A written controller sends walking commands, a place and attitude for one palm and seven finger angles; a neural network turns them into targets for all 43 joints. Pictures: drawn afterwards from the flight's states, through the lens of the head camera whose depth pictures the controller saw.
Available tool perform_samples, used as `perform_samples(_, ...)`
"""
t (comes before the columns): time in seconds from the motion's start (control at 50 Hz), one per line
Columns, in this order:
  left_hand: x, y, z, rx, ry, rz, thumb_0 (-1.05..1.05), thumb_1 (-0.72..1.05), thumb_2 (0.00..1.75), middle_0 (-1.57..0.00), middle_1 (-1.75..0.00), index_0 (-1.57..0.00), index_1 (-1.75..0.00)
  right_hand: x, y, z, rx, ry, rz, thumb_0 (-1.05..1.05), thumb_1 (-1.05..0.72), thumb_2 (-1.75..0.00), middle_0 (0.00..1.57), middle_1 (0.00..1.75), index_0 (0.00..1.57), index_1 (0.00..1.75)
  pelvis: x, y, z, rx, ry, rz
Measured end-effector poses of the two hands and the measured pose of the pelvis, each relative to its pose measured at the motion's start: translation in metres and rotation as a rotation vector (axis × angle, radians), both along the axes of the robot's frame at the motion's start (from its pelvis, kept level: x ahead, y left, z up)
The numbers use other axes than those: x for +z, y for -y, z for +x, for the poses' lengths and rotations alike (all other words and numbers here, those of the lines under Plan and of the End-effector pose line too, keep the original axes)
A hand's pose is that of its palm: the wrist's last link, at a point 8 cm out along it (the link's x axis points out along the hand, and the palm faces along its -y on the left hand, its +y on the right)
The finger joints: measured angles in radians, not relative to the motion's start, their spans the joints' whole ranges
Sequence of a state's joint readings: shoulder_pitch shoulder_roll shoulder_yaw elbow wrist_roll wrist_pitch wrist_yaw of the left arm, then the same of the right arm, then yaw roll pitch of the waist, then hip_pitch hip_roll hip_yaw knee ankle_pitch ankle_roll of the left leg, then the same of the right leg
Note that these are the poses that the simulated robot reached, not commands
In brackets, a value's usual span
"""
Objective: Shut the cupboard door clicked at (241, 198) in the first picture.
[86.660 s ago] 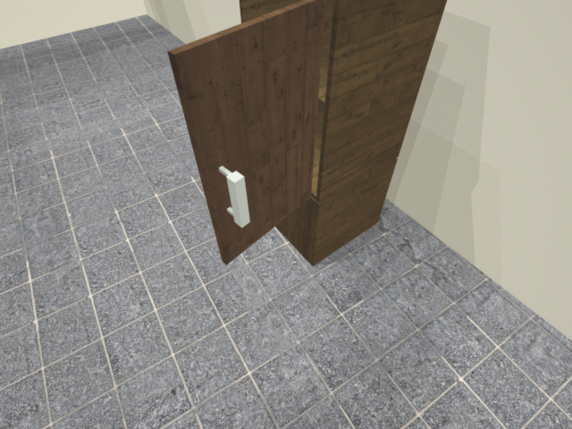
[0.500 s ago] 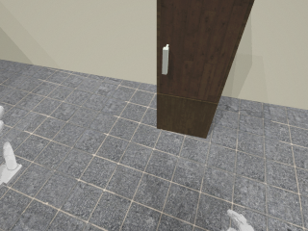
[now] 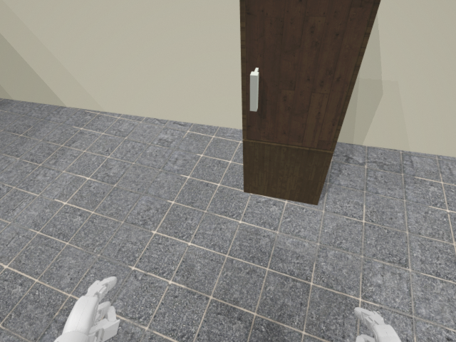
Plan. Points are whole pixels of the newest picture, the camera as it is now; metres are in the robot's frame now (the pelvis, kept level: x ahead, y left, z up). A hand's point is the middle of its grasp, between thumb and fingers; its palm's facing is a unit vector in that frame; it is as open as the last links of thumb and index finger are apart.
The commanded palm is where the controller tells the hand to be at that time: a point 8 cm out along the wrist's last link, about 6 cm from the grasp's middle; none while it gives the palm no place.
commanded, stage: let the arm hang, fingers relaxed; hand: left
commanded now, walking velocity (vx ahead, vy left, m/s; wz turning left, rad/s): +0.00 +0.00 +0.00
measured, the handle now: (255, 89) +0.97 -0.04 -0.07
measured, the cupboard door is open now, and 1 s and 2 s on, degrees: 0 0 0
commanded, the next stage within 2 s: look to check the result in 0.92 s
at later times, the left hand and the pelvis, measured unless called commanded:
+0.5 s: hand out of the picture -0.09 +0.19 -0.16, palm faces +0.01 -0.98 -0.21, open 7.3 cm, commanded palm none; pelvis -0.03 +0.01 +0.01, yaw -1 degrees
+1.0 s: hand out of the picture -0.02 +0.18 -0.16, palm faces -0.01 -0.98 -0.20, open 7.3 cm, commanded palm none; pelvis -0.02 +0.01 +0.01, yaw -1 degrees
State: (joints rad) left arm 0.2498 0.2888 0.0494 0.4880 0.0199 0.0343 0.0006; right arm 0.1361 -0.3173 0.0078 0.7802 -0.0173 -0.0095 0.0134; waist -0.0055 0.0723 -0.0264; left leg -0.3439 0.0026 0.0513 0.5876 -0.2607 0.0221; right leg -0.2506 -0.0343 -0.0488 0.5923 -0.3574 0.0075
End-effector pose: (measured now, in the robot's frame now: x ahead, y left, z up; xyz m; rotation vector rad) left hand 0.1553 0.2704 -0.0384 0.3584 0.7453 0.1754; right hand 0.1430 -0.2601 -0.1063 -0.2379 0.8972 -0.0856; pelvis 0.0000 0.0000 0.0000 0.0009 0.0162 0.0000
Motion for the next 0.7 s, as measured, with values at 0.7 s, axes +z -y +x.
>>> perform_samples(0.7,-0.095,0.043,-0.2,0.168,-0.639,-0.212,0.0,0.91,0.89,-0.2,-0.3,-0.2,-0.3,-0.032,-0.057,-0.194,-0.2,-0.487,0.089,0.0,-0.9,-0.9,0.2,0.3,0.2,0.3,0.012,-0.011,-0.029,-0.024,0.053,-0.006)
